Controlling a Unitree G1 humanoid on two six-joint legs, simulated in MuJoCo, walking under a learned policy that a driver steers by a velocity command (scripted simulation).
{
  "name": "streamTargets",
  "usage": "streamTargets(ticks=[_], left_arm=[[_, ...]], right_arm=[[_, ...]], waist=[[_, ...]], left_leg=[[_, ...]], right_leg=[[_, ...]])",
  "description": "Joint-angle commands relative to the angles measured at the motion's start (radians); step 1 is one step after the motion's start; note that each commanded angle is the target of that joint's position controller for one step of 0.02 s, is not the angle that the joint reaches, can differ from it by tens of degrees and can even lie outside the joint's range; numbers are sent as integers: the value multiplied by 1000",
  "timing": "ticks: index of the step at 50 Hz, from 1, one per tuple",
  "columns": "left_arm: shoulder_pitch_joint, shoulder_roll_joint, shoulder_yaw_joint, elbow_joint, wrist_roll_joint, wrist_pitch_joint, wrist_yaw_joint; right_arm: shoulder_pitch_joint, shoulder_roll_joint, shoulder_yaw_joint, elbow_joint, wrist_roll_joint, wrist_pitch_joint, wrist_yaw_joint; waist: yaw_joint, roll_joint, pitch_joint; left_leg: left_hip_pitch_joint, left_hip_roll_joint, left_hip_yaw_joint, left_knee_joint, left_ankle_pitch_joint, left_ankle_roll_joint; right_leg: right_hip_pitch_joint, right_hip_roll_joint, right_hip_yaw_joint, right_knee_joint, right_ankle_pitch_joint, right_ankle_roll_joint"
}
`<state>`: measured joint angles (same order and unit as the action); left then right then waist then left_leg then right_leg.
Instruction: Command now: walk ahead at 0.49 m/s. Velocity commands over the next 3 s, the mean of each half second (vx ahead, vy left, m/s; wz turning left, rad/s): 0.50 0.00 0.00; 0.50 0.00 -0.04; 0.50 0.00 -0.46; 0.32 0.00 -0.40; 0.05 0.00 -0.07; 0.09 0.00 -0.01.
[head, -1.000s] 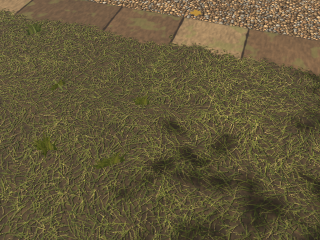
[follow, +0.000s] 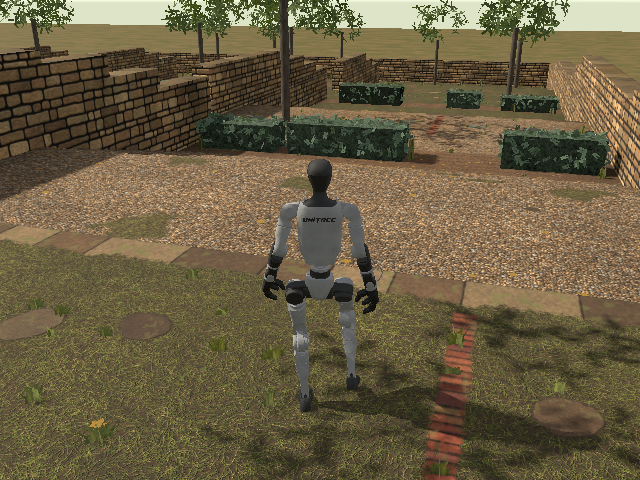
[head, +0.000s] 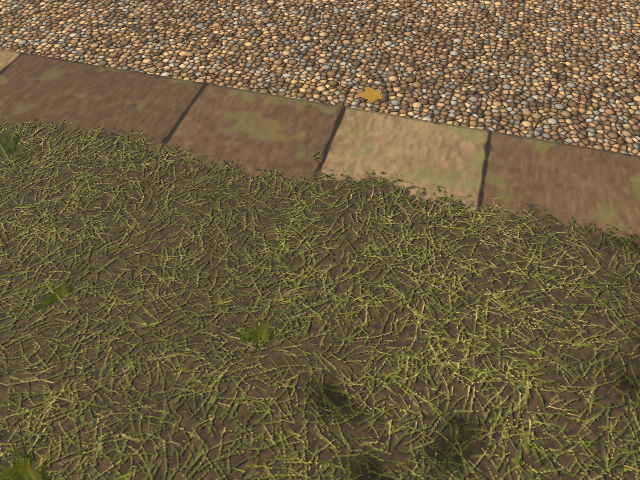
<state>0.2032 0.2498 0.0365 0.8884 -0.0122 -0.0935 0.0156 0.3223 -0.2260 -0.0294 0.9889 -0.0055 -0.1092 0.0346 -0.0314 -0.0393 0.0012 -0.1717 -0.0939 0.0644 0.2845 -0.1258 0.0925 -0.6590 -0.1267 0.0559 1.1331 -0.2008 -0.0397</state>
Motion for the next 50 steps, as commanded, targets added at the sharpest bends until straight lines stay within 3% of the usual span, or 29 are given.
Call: streamTargets(ticks=[1, 5, 10, 12, 13, 14, 15, 16, 17, 18, 19, 20, 21, 23, 25, 28, 32, 37, 40, 41, 42, 43, 44, 45, 46, 47, 48, 50], left_arm=[[32, 44, 12, -43, 12, 4, 6], [-129, 28, 6, -85, 3, -7, -6], [-251, 43, 3, -135, -10, -16, -36], [-226, 65, 10, -140, -10, -25, -46], [-169, 84, 20, -128, -9, -29, -48], [-36, 121, 42, -88, -8, -32, -45], [170, 195, 69, -38, -1, -34, -37], [297, 309, 97, -12, 15, -25, -35], [311, 225, 74, -8, 12, -24, -39], [214, 165, 53, -24, 6, -26, -39], [114, 127, 40, -49, 5, -23, -39], [47, 95, 29, -59, 8, -22, -45], [19, 72, 22, -59, 14, -24, -49], [38, 72, 23, -35, 17, -29, -53], [77, 100, 31, -11, 18, -32, -45], [127, 112, 33, 13, 15, -22, -27], [182, 129, 34, 37, 5, -15, -14], [249, 137, 42, 83, -4, 4, -6], [224, 155, 51, 86, -6, 18, -1], [202, 164, 54, 82, -5, 22, 0], [185, 149, 48, 76, -1, 28, -1], [185, 121, 33, 55, 12, 28, -2], [313, -13, -6, 53, 11, 7, -15], [287, 37, 4, 72, -9, -19, -19], [190, 122, 29, 40, -41, -30, -20], [130, 129, 32, 22, -42, -29, -12], [101, 118, 39, 19, -27, -20, -2], [153, 72, 44, 34, -23, 14, 0]], right_arm=[[-40, -133, -21, -55, 2, -17, -20], [40, -161, -26, -38, 18, -4, -34], [113, -170, -32, -4, 26, 17, -36], [103, -182, -38, -3, 27, 28, -39], [82, -189, -39, -7, 26, 33, -39], [65, -176, -34, -13, 21, 39, -39], [55, -137, -16, -36, 6, 38, -38], [158, -18, 20, -53, 3, 15, -29], [158, -64, 12, -36, 21, -12, -24], [64, -158, -13, -63, 48, -26, -20], [-2, -163, -15, -80, 48, -27, -24], [-35, -149, -19, -85, 34, -20, -31], [-26, -134, -25, -83, 24, -6, -36], [9, -88, -22, -72, 20, 20, -38], [-25, -88, -26, -89, 16, 30, -41], [-145, -82, -29, -130, 9, 28, -40], [-288, -64, -21, -169, 16, 20, -28], [-408, -71, -16, -218, 26, 9, -2], [-371, -100, -26, -221, 26, -1, 11], [-301, -123, -39, -204, 25, -3, 9], [-148, -161, -63, -155, 24, -3, 4], [43, -230, -86, -109, 15, -2, -6], [149, -314, -107, -86, 3, 4, -8], [142, -228, -80, -91, 6, 3, -7], [57, -182, -65, -101, 11, -1, -10], [-40, -150, -54, -121, 11, -4, -11], [-102, -112, -44, -124, 6, -8, -7], [-134, -77, -37, -109, -9, -16, -3]], waist=[[46, 75, 55], [-12, 77, 55], [-48, 92, 82], [-20, 106, 67], [18, 116, 37], [85, 107, -39], [162, 49, -187], [143, -205, -329], [151, -215, -390], [130, -145, -233], [99, -72, -149], [71, -19, -82], [37, -32, -50], [11, -43, -32], [7, -25, -7], [31, -15, 19], [74, -20, 52], [101, -21, 98], [60, -39, 64], [18, -54, 18], [-56, -43, -69], [-122, 27, -209], [-79, 278, -355], [-99, 255, -390], [-83, 202, -232], [-45, 128, -142], [-14, 90, -77], [38, 143, -40]], left_leg=[[-103, 280, -207, -201, 74, 171], [-18, 264, -159, -184, 87, 126], [146, 328, -179, -111, 62, 112], [189, 351, -192, -55, 119, 96], [190, 343, -181, 10, 241, 82], [169, 294, -140, 167, 402, 59], [18, 233, -82, 445, 353, 23], [-409, 60, -13, 851, -51, -57], [-551, 48, -168, 1011, -420, -46], [-635, 112, -181, 1065, -360, -24], [-611, 170, -152, 1032, -259, -18], [-570, 203, -136, 965, -189, -25], [-508, 232, -138, 904, -141, -29], [-446, 235, -121, 861, -95, -42], [-494, 239, -117, 798, -31, -57], [-569, 239, -113, 624, 102, -73], [-527, 204, -79, 397, 239, -72], [-557, 185, -79, 273, 177, -46], [-447, 152, -53, 233, 71, -10], [-327, 118, -23, 224, 50, 7], [-122, 83, 4, 212, 60, 32], [193, 209, -138, 243, 82, 89], [579, 465, -612, 157, -105, 248], [578, 496, -790, 36, -167, 237], [440, 470, -627, 21, -155, 177], [275, 440, -481, -6, -82, 141], [141, 399, -379, -47, -31, 115], [7, 342, -244, -112, 13, 86]], right_leg=[[-22, -42, 2, -145, 160, 27], [13, 5, -37, -431, 306, 35], [6, 33, -42, -578, 216, 14], [66, 50, -52, -619, 136, -14], [157, 75, -74, -640, 109, -31], [331, 109, -100, -661, 103, -57], [630, 9, 11, -633, 126, -116], [1032, -239, 450, -697, 19, -274], [1067, -285, 692, -831, -67, -306], [938, -252, 546, -838, -70, -246], [789, -209, 395, -857, 4, -210], [656, -163, 295, -896, 72, -192], [568, -122, 219, -932, 115, -172], [492, -90, 143, -974, 199, -178], [493, -86, 96, -994, 288, -190], [535, -83, 57, -1007, 325, -181], [561, -65, 9, -1028, 255, -157], [712, -125, 17, -977, 254, -150], [760, -144, 13, -891, 416, -127], [752, -129, -3, -811, 581, -114], [708, -77, -40, -637, 699, -91], [514, -20, -81, -354, 528, -56], [83, 166, -89, 52, -36, 18], [-29, 175, 91, 195, -364, -3], [-103, 122, 97, 235, -306, -23], [-75, 61, 65, 189, -203, -27], [-30, 25, 54, 127, -132, -25], [80, -14, 60, 60, -57, -24]])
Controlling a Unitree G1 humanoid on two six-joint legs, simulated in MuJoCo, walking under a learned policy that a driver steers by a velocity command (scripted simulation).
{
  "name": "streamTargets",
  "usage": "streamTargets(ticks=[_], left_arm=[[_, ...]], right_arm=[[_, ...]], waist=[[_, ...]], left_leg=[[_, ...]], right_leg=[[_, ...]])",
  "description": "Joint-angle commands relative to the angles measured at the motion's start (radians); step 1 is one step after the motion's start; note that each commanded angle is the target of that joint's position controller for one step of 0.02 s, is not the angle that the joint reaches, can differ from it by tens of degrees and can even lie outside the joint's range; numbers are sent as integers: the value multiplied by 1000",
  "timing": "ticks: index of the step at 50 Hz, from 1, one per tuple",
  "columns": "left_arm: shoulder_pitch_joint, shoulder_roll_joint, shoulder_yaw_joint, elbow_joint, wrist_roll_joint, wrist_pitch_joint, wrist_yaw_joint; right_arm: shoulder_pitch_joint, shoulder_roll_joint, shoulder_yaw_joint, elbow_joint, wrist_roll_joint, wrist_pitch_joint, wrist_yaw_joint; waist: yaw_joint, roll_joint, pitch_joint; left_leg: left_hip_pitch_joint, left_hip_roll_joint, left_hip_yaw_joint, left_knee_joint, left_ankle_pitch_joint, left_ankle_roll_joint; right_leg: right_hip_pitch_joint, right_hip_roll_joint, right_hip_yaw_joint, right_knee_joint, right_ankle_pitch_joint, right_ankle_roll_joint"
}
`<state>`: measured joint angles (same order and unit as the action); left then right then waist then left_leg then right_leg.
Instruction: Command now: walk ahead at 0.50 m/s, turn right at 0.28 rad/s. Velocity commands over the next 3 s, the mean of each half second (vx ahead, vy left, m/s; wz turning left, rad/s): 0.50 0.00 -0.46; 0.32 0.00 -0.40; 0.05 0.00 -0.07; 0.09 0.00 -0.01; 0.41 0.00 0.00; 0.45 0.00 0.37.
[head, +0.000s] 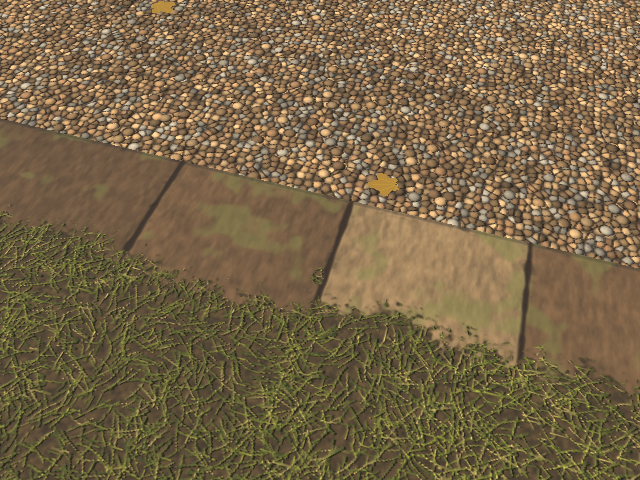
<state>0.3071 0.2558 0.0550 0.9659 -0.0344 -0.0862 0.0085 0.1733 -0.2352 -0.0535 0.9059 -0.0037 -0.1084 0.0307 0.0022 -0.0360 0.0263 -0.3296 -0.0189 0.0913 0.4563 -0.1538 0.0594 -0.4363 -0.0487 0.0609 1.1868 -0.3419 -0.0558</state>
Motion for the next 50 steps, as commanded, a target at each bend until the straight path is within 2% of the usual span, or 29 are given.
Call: streamTargets(ticks=[1, 5, 10, 13, 16, 19, 20, 21, 22, 23, 24, 25, 26, 27, 28, 30, 32, 34, 36, 38, 40, 43, 44, 45, 46, 47, 48, 49, 50], left_arm=[[66, 44, 25, -36, -3, 19, 7], [-25, 46, 36, -76, 6, 37, 9], [-160, 27, 30, -127, 15, 28, -16], [-262, 7, 17, -176, 17, 28, -35], [-326, 4, 12, -229, 14, 29, -56], [-281, 41, 30, -257, 11, 34, -72], [-204, 71, 45, -248, 9, 36, -73], [-65, 119, 71, -219, 6, 36, -68], [100, 200, 109, -180, 9, 42, -48], [110, 307, 126, -174, 3, 40, -35], [146, 254, 104, -197, 20, 26, -36], [119, 187, 86, -194, 30, 15, -36], [44, 146, 73, -207, 22, 8, -36], [-36, 114, 62, -228, 20, 6, -39], [-79, 92, 52, -245, 26, 4, -35], [-88, 108, 52, -255, 22, 2, -27], [-58, 146, 61, -253, 20, 0, -13], [-37, 168, 67, -252, 22, 9, 2], [-14, 161, 66, -246, 21, 24, 11], [29, 149, 61, -231, 20, 33, 14], [42, 133, 54, -220, 20, 39, 18], [16, 122, 49, -224, 27, 44, 27], [-12, 113, 44, -231, 26, 44, 28], [-12, 84, 34, -250, 39, 40, 26], [120, 51, 22, -240, 38, 32, 24], [199, 75, 17, -222, 29, 36, 17], [169, 154, 35, -213, 19, 50, 12], [78, 160, 39, -224, 14, 72, 17], [33, 147, 39, -228, 21, 96, 22]], right_arm=[[25, -71, -15, -15, -12, -20, -2], [69, -114, -28, 17, -18, -23, -25], [98, -131, -28, 27, -13, -11, -49], [160, -144, -32, 48, -5, 4, -56], [191, -161, -40, 58, 6, 28, -59], [147, -201, -52, 37, 15, 45, -66], [130, -216, -56, 29, 17, 52, -69], [101, -224, -57, 19, 22, 57, -70], [94, -217, -52, 1, 18, 50, -70], [183, -50, -4, -47, -18, 21, -47], [114, -96, -5, -77, 21, -31, -30], [3, -143, -19, -110, 56, -56, -21], [-17, -140, -16, -115, 50, -65, -23], [-16, -145, -24, -103, 25, -62, -31], [9, -157, -35, -101, 15, -46, -33], [25, -142, -39, -111, 2, -17, -34], [-27, -117, -33, -134, -11, -2, -40], [-112, -105, -27, -164, -16, 1, -45], [-153, -79, -16, -174, -15, -1, -38], [-191, -79, -13, -190, -5, -3, -28], [-214, -94, -16, -205, -5, -2, -21], [-163, -141, -29, -197, -17, -17, -15], [-103, -147, -32, -180, -26, -26, -15], [-38, -187, -38, -173, -46, -34, -18], [23, -225, -40, -174, -68, -28, -23], [75, -156, -28, -149, -39, -8, -20], [47, -127, -17, -158, -6, 7, -14], [-8, -118, -13, -167, -1, 23, -15], [-67, -93, 2, -172, -8, 36, -14]], waist=[[12, 136, -52], [7, 95, 3], [-28, 82, 34], [-68, 65, 72], [-80, 67, 89], [-20, 121, 25], [29, 142, -25], [110, 136, -100], [185, 64, -187], [72, -211, -255], [108, -140, -399], [130, -84, -279], [85, -6, -190], [38, 52, -131], [0, 44, -113], [-31, 41, -87], [-24, 32, -57], [-4, 8, -24], [20, -30, -42], [53, -58, -68], [61, -70, -72], [25, -84, -96], [-13, -75, -116], [-30, -21, -198], [-1, 155, -326], [-8, 315, -455], [-16, 198, -397], [-18, 130, -289], [-3, 92, -196]], left_leg=[[138, 259, -224, -303, 76, 124], [165, 263, -109, -336, 192, 125], [233, 252, 12, -349, 234, 93], [335, 284, 50, -330, 272, 91], [446, 319, 81, -266, 371, 87], [463, 321, 131, -106, 798, 58], [451, 315, 142, 17, 942, 47], [392, 288, 156, 206, 957, 23], [181, 240, 156, 491, 707, -22], [-293, 38, 96, 866, -291, -80], [-432, -24, -156, 1011, -435, -67], [-521, 36, -194, 992, -345, -34], [-492, 83, -190, 897, -252, -18], [-419, 115, -182, 809, -210, -24], [-341, 138, -188, 753, -183, -33], [-284, 144, -174, 660, -161, -65], [-289, 131, -149, 545, -86, -98], [-269, 92, -127, 381, 31, -118], [-191, 45, -100, 221, 176, -112], [-143, 15, -93, 140, 295, -101], [-144, 10, -114, 88, 289, -84], [-111, 14, -132, 17, 220, -36], [-25, 16, -117, -55, 307, -12], [157, 107, -182, -23, 629, 29], [465, 321, -387, 59, 1009, 191], [570, 457, -593, 32, 972, 314], [486, 431, -617, -10, 651, 295], [381, 382, -560, -48, 402, 245], [239, 336, -496, -101, 227, 210]], right_leg=[[-134, -92, 51, -1, 101, -6], [-269, -87, 84, -112, 256, 12], [-290, -66, 18, -364, 441, 18], [-332, -63, -32, -459, 430, 7], [-362, -49, -85, -513, 330, -12], [-187, 31, -177, -532, 188, -61], [-73, 72, -201, -531, 144, -85], [127, 111, -205, -599, 190, -119], [428, 63, -67, -663, 215, -170], [778, -204, 465, -709, 146, -341], [868, -302, 788, -877, 69, -411], [807, -264, 641, -893, 138, -344], [655, -221, 498, -890, 221, -302], [499, -181, 400, -903, 319, -272], [399, -155, 344, -924, 387, -260], [293, -128, 296, -957, 439, -259], [226, -104, 241, -974, 488, -255], [174, -57, 175, -944, 622, -217], [153, -8, 103, -895, 692, -163], [175, -14, 116, -867, 644, -130], [234, -40, 158, -824, 600, -119], [341, -76, 228, -701, 627, -103], [344, -44, 216, -625, 656, -80], [287, 19, 190, -488, 568, -42], [71, 115, 145, -220, 166, 22], [-40, 149, 123, -40, -364, 69], [-89, 104, 156, 40, -361, 87], [-133, 74, 117, 78, -303, 107], [-130, 44, 87, 21, -260, 114]])
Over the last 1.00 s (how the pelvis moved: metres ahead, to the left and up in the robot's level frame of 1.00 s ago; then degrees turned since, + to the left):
0.55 -0.01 -0.01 -1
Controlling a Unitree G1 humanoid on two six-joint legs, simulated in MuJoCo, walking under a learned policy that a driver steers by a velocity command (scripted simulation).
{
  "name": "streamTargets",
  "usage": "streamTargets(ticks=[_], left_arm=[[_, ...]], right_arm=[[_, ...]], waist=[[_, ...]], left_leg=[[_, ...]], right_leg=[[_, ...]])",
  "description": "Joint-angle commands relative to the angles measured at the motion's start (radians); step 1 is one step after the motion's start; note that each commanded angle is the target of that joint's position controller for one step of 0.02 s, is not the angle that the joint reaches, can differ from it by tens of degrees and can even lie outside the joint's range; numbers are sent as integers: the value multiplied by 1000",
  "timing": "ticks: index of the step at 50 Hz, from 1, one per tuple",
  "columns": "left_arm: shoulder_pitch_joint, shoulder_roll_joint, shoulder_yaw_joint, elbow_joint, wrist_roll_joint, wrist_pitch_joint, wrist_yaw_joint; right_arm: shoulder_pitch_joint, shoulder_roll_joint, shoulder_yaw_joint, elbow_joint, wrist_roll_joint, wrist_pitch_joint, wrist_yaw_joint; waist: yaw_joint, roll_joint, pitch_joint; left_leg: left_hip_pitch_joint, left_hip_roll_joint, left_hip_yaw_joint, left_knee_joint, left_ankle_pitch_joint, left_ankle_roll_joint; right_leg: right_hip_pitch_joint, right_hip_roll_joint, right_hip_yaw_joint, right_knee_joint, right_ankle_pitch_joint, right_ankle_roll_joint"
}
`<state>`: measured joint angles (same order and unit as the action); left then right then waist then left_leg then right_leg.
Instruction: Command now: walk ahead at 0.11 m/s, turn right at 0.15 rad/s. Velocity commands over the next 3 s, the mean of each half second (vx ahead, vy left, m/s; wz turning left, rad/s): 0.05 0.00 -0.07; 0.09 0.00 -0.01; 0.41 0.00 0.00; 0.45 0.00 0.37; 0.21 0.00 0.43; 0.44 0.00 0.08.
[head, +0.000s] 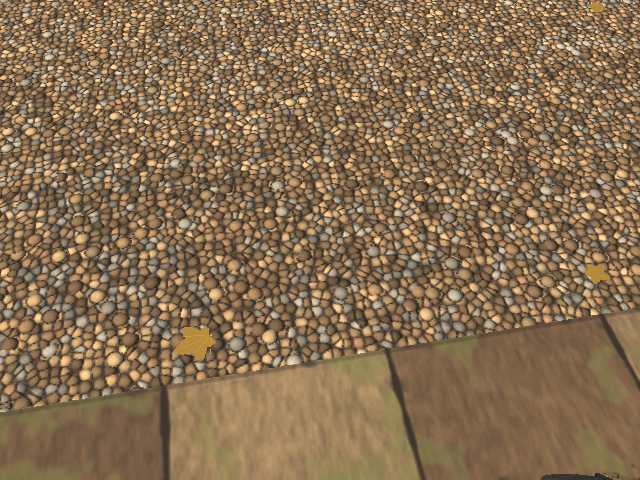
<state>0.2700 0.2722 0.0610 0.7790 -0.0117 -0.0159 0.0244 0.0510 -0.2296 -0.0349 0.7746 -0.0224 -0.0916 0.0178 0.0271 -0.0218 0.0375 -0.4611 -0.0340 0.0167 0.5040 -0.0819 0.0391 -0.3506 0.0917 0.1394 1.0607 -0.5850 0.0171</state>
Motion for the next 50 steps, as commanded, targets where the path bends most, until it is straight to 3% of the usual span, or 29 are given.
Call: streamTargets(ticks=[1, 2, 4, 6, 8, 9, 10, 11, 12, 13, 15, 18, 30, 39, 40, 41, 43, 45, 46, 48, 50], left_arm=[[53, 117, 34, -42, 6, 46, 13], [65, 83, 25, -37, 7, 57, 16], [78, 38, 12, -18, 15, 52, 20], [76, 38, 11, -3, 14, 42, 19], [83, 37, 12, 15, 18, 39, 13], [67, 40, 12, 14, 27, 40, 11], [44, 62, 13, -1, 42, 39, 12], [14, 116, 23, -15, 41, 40, 17], [12, 115, 26, 6, 33, 35, 14], [-2, 74, 16, 6, 33, 25, 12], [-21, 56, 10, 13, 34, 4, 10], [7, 56, 9, 33, 23, -15, 10], [34, 38, 4, 102, 16, -11, 13], [34, 24, -2, 163, 16, -7, 14], [58, 17, -3, 181, 15, -6, 14], [66, 34, 2, 190, 9, -3, 15], [78, 77, 14, 185, -2, -6, 17], [111, 128, 29, 194, -13, -29, 17], [102, 130, 32, 194, -15, -42, 16], [55, 104, 25, 187, -15, -57, 9], [-18, 93, 21, 166, -19, -56, 1]], right_arm=[[5, -89, -10, -46, 4, 28, -1], [-27, -110, -16, -43, -3, 40, -1], [-25, -122, -24, -30, -8, 49, -5], [6, -124, -25, -12, 1, 51, -12], [1, -119, -20, -5, 15, 58, -17], [16, -104, -13, 3, 18, 60, -18], [37, -85, -5, 15, 14, 58, -16], [56, -93, -8, 16, 6, 56, -13], [50, -96, -12, 16, 6, 56, -14], [42, -96, -11, 21, 4, 56, -17], [68, -86, -11, 43, 10, 59, -25], [88, -82, -12, 68, 9, 59, -26], [90, -92, -19, 157, 22, 80, -39], [84, -92, -22, 213, 24, 94, -51], [102, -80, -20, 230, 24, 95, -51], [107, -82, -22, 239, 30, 97, -51], [75, -90, -26, 229, 38, 86, -49], [24, -64, -21, 201, 50, 51, -38], [12, -61, -20, 192, 52, 33, -30], [60, -58, -23, 204, 57, 6, -15], [240, -75, -40, 281, 54, -1, -9]], waist=[[-7, 89, -150], [13, 129, -111], [8, 176, -117], [-1, 168, -166], [17, 151, -166], [16, 139, -148], [8, 108, -124], [-30, 39, -75], [-42, -40, -41], [-38, -53, -22], [-50, -71, -12], [-44, -35, -34], [-33, 22, -61], [-35, 15, -40], [-32, 7, -59], [-31, -13, -36], [-11, -68, 53], [8, -158, 132], [6, -165, 163], [-37, -149, 151], [-118, -99, 84]], left_leg=[[248, 311, -370, -196, 25, 197], [143, 253, -297, -234, -39, 165], [92, 199, -208, -244, -4, 158], [135, 212, -205, -228, -24, 168], [112, 204, -195, -215, -179, 144], [83, 186, -190, -218, -290, 108], [43, 166, -181, -208, -393, 57], [28, 113, -133, -177, -427, 13], [107, 66, -68, -140, -354, -14], [165, 62, -60, -98, -288, -22], [202, 66, -56, -61, -205, -6], [211, 66, -51, -39, -101, 4], [269, 73, -51, 4, 89, -1], [285, 72, -50, -6, 75, -8], [291, 56, -33, -3, -32, -8], [266, 27, -4, 22, -208, -5], [128, -4, 26, 92, -455, 0], [-11, 2, 48, 233, -370, 8], [-42, 37, 16, 266, -340, 24], [7, 57, 14, 179, -349, 54], [336, 17, 36, 16, -231, 53]], right_leg=[[-163, -129, -6, 59, 24, 43], [-84, -130, -46, -56, 59, 43], [30, -116, -96, -215, 107, 40], [93, -116, -103, -340, 215, 29], [186, -103, -126, -497, 363, 6], [219, -104, -125, -551, 389, -11], [239, -152, -69, -583, 412, -35], [176, -198, -16, -609, 313, -69], [41, -181, -17, -633, 132, -86], [-17, -169, -22, -665, 83, -75], [-36, -163, -31, -673, 152, -44], [16, -157, -41, -635, 287, -36], [84, -131, -76, -594, 483, -39], [92, -122, -91, -618, 474, -36], [102, -116, -96, -636, 363, -41], [86, -116, -85, -655, 198, -61], [59, -183, 26, -735, -124, -130], [99, -342, 249, -855, -244, -219], [93, -390, 309, -870, -194, -247], [109, -377, 248, -822, -27, -225], [-26, -264, 84, -699, 135, -153]])
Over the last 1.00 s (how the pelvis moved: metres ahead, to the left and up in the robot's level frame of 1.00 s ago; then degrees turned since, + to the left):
0.50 -0.11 -0.01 -28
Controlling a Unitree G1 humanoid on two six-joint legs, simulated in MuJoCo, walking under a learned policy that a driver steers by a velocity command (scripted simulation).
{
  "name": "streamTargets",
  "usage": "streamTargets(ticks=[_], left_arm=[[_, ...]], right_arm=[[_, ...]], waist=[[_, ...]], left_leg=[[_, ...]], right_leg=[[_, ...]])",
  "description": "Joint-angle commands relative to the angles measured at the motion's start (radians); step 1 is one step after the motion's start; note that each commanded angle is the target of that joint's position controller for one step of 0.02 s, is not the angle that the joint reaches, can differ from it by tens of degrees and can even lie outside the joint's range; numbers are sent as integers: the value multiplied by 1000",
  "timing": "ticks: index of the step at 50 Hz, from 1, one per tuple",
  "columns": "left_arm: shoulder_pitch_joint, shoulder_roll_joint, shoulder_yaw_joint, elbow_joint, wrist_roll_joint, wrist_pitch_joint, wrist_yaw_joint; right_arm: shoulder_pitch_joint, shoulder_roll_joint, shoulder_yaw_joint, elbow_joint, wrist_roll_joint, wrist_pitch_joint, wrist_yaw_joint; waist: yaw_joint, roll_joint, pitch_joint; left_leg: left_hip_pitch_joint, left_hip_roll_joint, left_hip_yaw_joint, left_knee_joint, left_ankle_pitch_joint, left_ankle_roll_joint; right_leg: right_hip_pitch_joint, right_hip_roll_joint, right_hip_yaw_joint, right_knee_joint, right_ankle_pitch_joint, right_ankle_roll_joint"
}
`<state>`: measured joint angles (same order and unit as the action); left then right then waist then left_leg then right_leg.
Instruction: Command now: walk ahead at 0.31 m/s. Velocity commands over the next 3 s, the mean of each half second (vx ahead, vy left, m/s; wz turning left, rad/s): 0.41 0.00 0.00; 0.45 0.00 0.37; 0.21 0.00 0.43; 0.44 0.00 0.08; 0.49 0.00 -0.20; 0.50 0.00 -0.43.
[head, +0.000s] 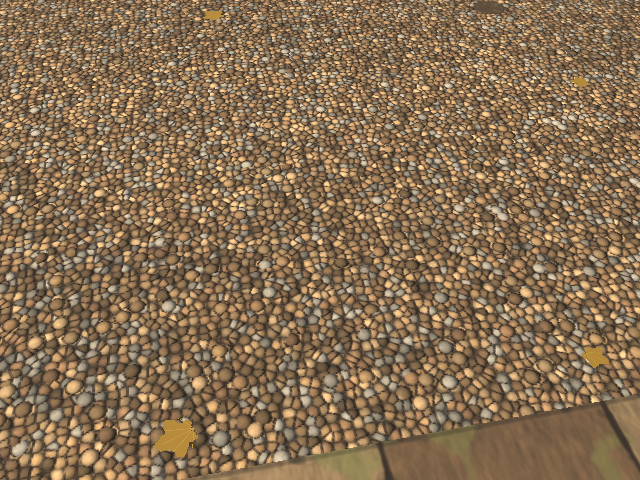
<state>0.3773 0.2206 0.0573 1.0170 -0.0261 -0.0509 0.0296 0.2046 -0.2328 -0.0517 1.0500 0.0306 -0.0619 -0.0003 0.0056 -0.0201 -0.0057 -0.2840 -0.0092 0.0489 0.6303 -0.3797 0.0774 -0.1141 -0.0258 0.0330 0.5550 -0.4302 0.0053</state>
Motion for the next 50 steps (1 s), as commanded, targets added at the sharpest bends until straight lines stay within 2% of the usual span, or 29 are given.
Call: streamTargets(ticks=[1, 2, 3, 4, 5, 6, 7, 8, 11, 14, 18, 21, 23, 24, 25, 26, 27, 28, 29, 30, 31, 33, 34, 36, 40, 43, 45, 48, 50], left_arm=[[-167, 116, 15, -95, 1, -27, -6], [-163, 60, 5, -134, 0, -41, -1], [-185, 92, 13, -144, -14, -54, -2], [-174, 101, 16, -139, -28, -62, -11], [-160, 94, 14, -123, -25, -65, -17], [-169, 98, 20, -120, -16, -67, -17], [-181, 111, 29, -120, -5, -64, -19], [-183, 103, 31, -119, -1, -59, -23], [-260, 65, 22, -146, 7, -44, -29], [-389, 39, 4, -193, 5, -43, -37], [-493, 57, -5, -227, -4, -45, -56], [-521, 83, -3, -250, -6, -52, -72], [-439, 128, 16, -237, -2, -55, -74], [-307, 162, 37, -199, -2, -54, -70], [-117, 208, 61, -146, -3, -51, -60], [41, 309, 84, -118, 25, -49, -51], [65, 267, 66, -106, 22, -46, -55], [-23, 200, 43, -113, 14, -52, -57], [-116, 157, 29, -131, 15, -57, -55], [-191, 123, 18, -134, 21, -66, -59], [-234, 92, 10, -132, 30, -76, -62], [-244, 75, 9, -111, 39, -80, -64], [-232, 85, 12, -99, 40, -83, -61], [-211, 115, 18, -84, 45, -86, -48], [-164, 139, 20, -73, 50, -79, -20], [-123, 159, 22, -69, 42, -71, -7], [-98, 169, 22, -64, 38, -54, 2], [-77, 204, 31, -68, 24, -17, 14], [-109, 232, 41, -90, 9, 3, 24]], right_arm=[[209, -130, -44, 37, -8, -32, 8], [335, -255, -73, 60, -7, -33, 16], [314, -187, -43, 54, -26, -45, 23], [230, -134, -25, 29, -25, -55, 22], [175, -108, -14, 4, -25, -59, 25], [144, -104, -9, -9, -24, -59, 28], [141, -81, 2, -11, -26, -55, 27], [164, -69, 8, -6, -29, -48, 24], [225, -102, 8, 3, -32, -35, 4], [233, -133, 3, -8, -34, -27, -12], [284, -139, -3, 4, -20, -24, -15], [282, -147, -13, 8, -12, -17, -16], [255, -172, -23, -3, -16, -10, -16], [239, -171, -23, -10, -20, -2, -15], [230, -149, -14, -24, -27, 2, -14], [319, -46, 17, -50, -36, -7, -5], [349, 4, 32, -34, -11, -32, 0], [246, -107, 0, -62, 20, -51, 0], [162, -136, -9, -93, 32, -56, -4], [131, -125, -13, -97, 21, -51, -13], [149, -112, -23, -90, 8, -36, -20], [197, -60, -24, -78, 9, -2, -19], [191, -50, -26, -84, 9, 10, -20], [131, -64, -34, -115, 4, 23, -23], [20, -71, -41, -160, -7, 12, -5], [-91, -52, -29, -202, -12, 6, 17], [-170, -34, -18, -245, -21, 3, 33], [-196, -42, -18, -299, -25, 7, 57], [-104, -90, -37, -305, -22, 9, 68]], waist=[[-141, 34, 79], [-159, 335, 12], [-135, 268, 17], [-88, 174, 76], [-64, 117, 81], [-49, 82, 96], [-41, 84, 92], [-41, 102, 81], [-53, 92, 85], [-75, 94, 110], [-92, 106, 147], [-67, 106, 150], [-5, 133, 75], [67, 140, -8], [150, 126, -120], [136, -79, -302], [122, -233, -430], [118, -157, -261], [87, -110, -134], [47, -42, -59], [7, -56, -33], [-30, -76, -7], [-37, -68, 13], [-39, -50, 48], [-18, -20, 70], [21, 0, 95], [42, 14, 127], [39, -22, 88], [-18, -70, 14]], left_leg=[[303, 91, -178, -207, 49, 46], [457, 314, -619, -400, -61, 189], [445, 399, -807, -466, -95, 240], [406, 390, -705, -444, -79, 212], [372, 338, -576, -445, -47, 173], [343, 306, -479, -457, 31, 144], [316, 269, -390, -469, 131, 115], [304, 242, -328, -478, 211, 103], [302, 223, -235, -499, 381, 114], [244, 210, -175, -528, 381, 108], [242, 231, -137, -543, 361, 107], [331, 271, -123, -496, 451, 89], [368, 274, -99, -374, 752, 68], [348, 244, -68, -216, 918, 48], [203, 196, -52, 18, 879, 15], [-172, 65, -16, 424, 459, -41], [-337, -49, -138, 672, -167, -51], [-430, 12, -204, 761, -134, -28], [-444, 68, -167, 747, -44, -11], [-393, 113, -154, 684, 41, -10], [-327, 147, -161, 623, 93, -7], [-250, 164, -162, 580, 122, -6], [-262, 165, -159, 567, 139, -9], [-344, 166, -175, 517, 217, -19], [-442, 144, -180, 317, 418, -38], [-435, 135, -100, 169, 493, -39], [-438, 120, -50, 76, 490, -35], [-380, 70, 28, 16, 382, -20], [-255, 2, 71, 3, 278, 12]], right_leg=[[-358, -55, 66, 55, 156, -87], [-558, 79, -69, 397, 35, -15], [-662, 62, 46, 610, -123, -27], [-724, 3, 78, 698, -56, -57], [-717, -40, 66, 697, 44, -79], [-715, -71, 51, 642, 128, -86], [-672, -93, 37, 586, 184, -84], [-637, -97, 18, 544, 215, -74], [-648, -89, -27, 402, 283, -30], [-601, -66, -49, 187, 396, -8], [-534, -41, -64, 49, 474, -18], [-514, -35, -52, -12, 434, -58], [-361, 11, -83, -22, 378, -91], [-189, 45, -106, -18, 360, -116], [94, 11, -57, -4, 350, -152], [506, -267, 336, -26, 204, -275], [579, -409, 733, -247, 20, -348], [429, -370, 634, -288, -30, -282], [262, -339, 465, -307, 27, -238], [101, -301, 335, -344, 131, -212], [5, -260, 229, -372, 196, -185], [-97, -222, 112, -418, 245, -174], [-121, -219, 70, -437, 276, -180], [-120, -222, 13, -463, 318, -189], [-42, -214, -87, -468, 404, -176], [6, -213, -161, -475, 444, -159], [54, -216, -214, -419, 616, -148], [143, -238, -254, -274, 915, -134], [180, -240, -260, -114, 1159, -109]])
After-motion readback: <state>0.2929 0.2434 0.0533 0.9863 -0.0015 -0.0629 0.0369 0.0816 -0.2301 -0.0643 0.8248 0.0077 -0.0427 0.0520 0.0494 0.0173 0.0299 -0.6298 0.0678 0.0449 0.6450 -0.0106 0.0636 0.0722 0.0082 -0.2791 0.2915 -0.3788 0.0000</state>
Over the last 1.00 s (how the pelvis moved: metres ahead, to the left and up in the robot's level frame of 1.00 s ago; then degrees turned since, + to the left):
0.12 -0.01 0.00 0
